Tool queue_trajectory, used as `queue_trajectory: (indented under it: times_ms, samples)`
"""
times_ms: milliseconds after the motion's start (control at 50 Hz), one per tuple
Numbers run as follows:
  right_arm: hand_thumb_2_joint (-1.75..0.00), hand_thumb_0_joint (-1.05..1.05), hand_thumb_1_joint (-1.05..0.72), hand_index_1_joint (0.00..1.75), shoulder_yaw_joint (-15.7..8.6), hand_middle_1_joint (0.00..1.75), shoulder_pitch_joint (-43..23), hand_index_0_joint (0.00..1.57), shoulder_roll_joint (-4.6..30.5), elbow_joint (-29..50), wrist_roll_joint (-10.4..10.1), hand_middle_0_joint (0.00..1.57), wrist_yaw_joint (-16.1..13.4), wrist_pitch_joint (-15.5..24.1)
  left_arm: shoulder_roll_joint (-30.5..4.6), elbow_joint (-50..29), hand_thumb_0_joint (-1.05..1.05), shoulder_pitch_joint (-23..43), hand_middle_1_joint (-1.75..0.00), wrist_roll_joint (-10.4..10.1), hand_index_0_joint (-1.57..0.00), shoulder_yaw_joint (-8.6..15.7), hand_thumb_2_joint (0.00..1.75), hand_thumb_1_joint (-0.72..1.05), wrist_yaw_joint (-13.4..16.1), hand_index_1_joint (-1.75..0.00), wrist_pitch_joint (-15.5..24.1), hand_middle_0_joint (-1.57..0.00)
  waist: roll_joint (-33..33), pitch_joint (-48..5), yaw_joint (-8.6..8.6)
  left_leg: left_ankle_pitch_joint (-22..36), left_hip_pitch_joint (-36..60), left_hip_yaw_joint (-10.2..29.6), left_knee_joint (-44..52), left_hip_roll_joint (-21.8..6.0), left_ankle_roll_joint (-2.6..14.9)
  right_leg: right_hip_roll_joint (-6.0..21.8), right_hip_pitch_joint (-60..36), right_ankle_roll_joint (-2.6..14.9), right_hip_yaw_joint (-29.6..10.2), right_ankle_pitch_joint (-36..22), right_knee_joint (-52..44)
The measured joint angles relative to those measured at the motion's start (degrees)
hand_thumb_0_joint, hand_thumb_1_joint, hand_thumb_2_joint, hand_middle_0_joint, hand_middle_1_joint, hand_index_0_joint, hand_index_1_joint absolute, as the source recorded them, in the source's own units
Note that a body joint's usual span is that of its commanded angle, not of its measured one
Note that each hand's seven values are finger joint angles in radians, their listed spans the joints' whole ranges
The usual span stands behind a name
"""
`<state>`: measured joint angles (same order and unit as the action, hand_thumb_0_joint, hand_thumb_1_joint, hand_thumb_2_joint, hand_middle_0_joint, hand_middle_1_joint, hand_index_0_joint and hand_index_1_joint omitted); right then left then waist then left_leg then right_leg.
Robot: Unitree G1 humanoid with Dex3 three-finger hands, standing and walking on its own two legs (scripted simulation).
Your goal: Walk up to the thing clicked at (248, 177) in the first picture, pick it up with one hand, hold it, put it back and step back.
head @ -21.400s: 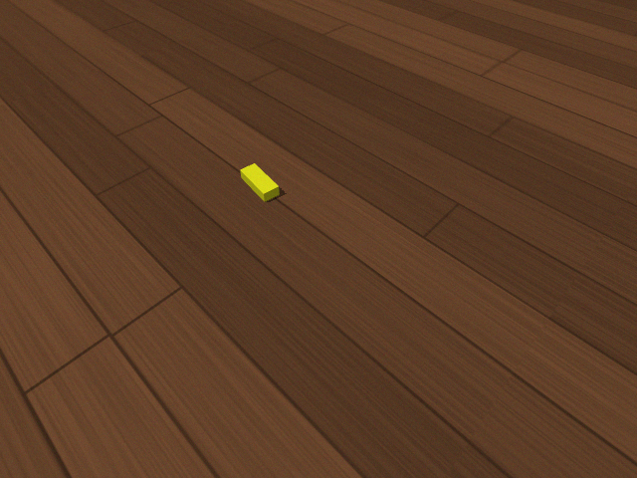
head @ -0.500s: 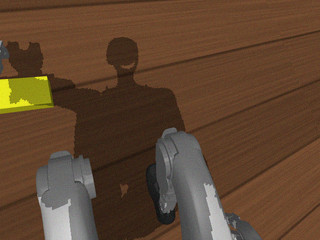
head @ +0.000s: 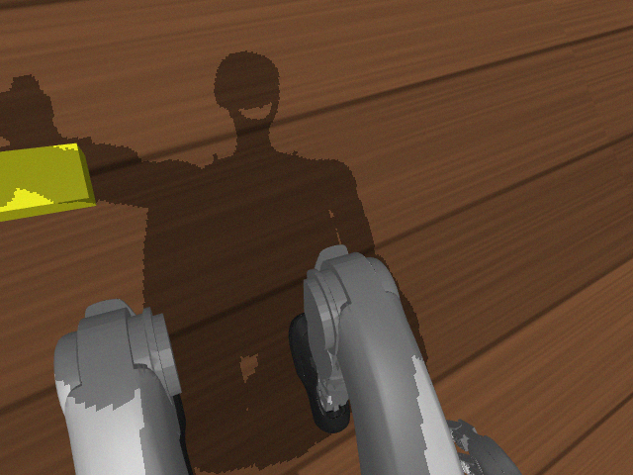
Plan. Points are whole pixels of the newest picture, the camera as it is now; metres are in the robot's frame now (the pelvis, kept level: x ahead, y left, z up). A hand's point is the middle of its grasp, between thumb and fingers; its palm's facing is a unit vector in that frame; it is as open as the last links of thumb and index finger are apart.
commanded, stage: close in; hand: left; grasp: from above
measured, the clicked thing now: (4, 187) +0.50 +0.30 -0.30
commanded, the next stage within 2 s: rest palm in 0.14 s
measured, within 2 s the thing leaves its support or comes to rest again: neither
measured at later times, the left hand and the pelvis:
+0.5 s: hand out of the picture +0.48 +0.30 -0.22, palm faces -0.45 -0.06 -0.89, open 14.2 cm; pelvis +0.00 +0.01 -0.01, yaw -2 degrees
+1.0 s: hand out of the picture +0.48 +0.30 -0.26, palm faces -0.47 -0.09 -0.88, open 14.2 cm; pelvis +0.00 +0.01 -0.02, yaw -4 degrees
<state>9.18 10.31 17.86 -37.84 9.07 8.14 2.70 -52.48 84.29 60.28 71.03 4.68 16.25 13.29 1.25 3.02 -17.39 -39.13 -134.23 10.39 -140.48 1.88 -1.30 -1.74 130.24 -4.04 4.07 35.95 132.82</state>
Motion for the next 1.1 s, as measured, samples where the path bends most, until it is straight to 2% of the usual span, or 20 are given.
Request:
queue_trajectory:
  times_ms: [60,100,220,280,340,460,620,740,880,1100]
  samples:
    - [-0.9,0.01,-0.91,0.3,-0.2,0.3,-0.6,0.2,0.3,-0.2,0.2,0.2,-0.2,-0.3,0.5,-1.0,0.0,1.1,-1.04,0.8,-0.08,-3.0,1.05,-0.56,-1.2,-1.05,2.3,-0.09,0.9,0.0,0.74,0.1,0.0,0.4,-0.3,0.3,-0.01,0.2,-0.4,0.29,0.4,0.1,0.0]
    - [-0.9,0.0,-0.91,0.3,0.0,0.3,-1.1,0.2,0.6,-0.1,0.4,0.2,-0.2,-0.7,1.0,-1.6,0.0,1.6,-1.05,1.9,-0.09,-4.0,1.06,-0.56,-0.9,-1.06,3.8,-0.09,1.6,0.0,0.89,0.0,0.1,0.8,-0.5,0.4,0.01,0.2,-0.9,0.57,0.8,0.2,-0.1]
    - [-0.9,0.0,-0.91,0.3,0.5,0.3,-1.7,0.2,1.0,1.2,0.9,0.2,0.0,-1.1,1.8,0.4,0.0,1.0,-1.06,6.3,-0.09,-1.9,1.05,-0.54,4.6,-1.06,5.7,-0.09,2.3,-0.2,-0.61,-0.3,0.3,1.5,-1.0,0.6,0.48,0.3,-1.9,1.22,1.6,0.6,-0.5]
    - [-0.9,0.0,-0.91,0.3,0.8,0.3,-1.6,0.2,0.8,1.1,1.0,0.2,0.3,-0.8,1.6,3.0,0.0,1.1,-1.05,8.2,-0.09,-1.4,1.04,-0.53,7.7,-1.05,4.9,-0.09,2.4,-0.8,-1.58,-0.3,-0.1,1.2,-1.0,0.5,0.89,0.2,-1.6,1.19,1.4,0.5,-0.5]
    - [-0.9,0.0,-0.9,0.3,1.4,0.3,-1.6,0.2,0.4,0.6,1.4,0.2,0.6,0.0,0.9,6.8,0.0,2.0,-1.02,9.1,-0.08,-1.6,1.04,-0.54,10.5,-1.03,3.6,-0.09,2.6,-1.0,-2.57,-0.1,-0.5,0.8,-1.2,0.2,1.33,0.0,-1.1,1.0,1.1,0.3,-0.4]
    - [-0.9,0.0,-0.9,0.3,2.7,0.3,-0.7,0.2,-0.2,0.2,2.0,0.2,1.4,2.9,-1.1,11.5,0.0,3.8,-0.99,8.5,-0.07,-1.3,1.04,-0.54,12.8,-1.01,1.0,-0.08,3.1,0.8,-4.15,0.4,-1.7,0.4,-2.1,-0.1,1.92,-0.4,0.0,0.7,0.7,-0.3,0.3]
    - [-0.9,0.0,-0.9,0.3,4.8,0.3,0.6,0.2,0.0,1.0,3.2,0.2,2.3,4.9,-4.6,11.4,0.0,3.2,-0.99,7.7,-0.07,2.6,1.04,-0.54,12.6,-1.01,0.7,-0.08,3.8,4.0,-5.57,-0.5,-2.0,1.4,-3.9,-0.4,1.83,-1.0,0.4,0.4,1.4,-0.2,1.3]
    - [-0.9,0.0,-0.9,0.3,5.7,0.3,0.9,0.2,0.6,1.7,3.8,0.2,2.8,4.9,-5.9,10.2,0.0,1.9,-0.98,7.3,-0.07,4.2,1.04,-0.54,12.7,-1.0,1.5,-0.08,4.2,5.1,-5.83,-1.7,-1.4,2.4,-4.6,-0.4,1.31,-1.1,-0.2,0.19,2.1,0.5,1.6]
    - [-0.9,0.0,-0.9,0.3,6.1,0.3,0.1,0.2,1.3,2.5,4.2,0.2,3.0,4.8,-6.9,10.2,0.0,0.7,-0.97,7.1,-0.06,4.4,1.04,-0.55,13.1,-1.0,2.4,-0.08,5.1,5.7,-5.6,-2.2,-0.7,3.5,-5.1,-0.4,0.81,-1.2,-0.8,-0.05,3.0,0.5,1.6]
    - [-0.9,0.0,-0.9,0.3,6.5,0.3,-2.0,0.2,2.1,2.6,4.8,0.2,3.4,5.8,-7.4,11.8,0.0,0.9,-0.98,7.8,-0.07,2.1,1.07,-0.54,15.1,-1.0,3.6,-0.09,6.5,5.9,-5.28,-2.1,-0.1,4.0,-5.8,-0.5,1.07,-1.5,-1.7,-0.1,3.4,0.1,1.6]
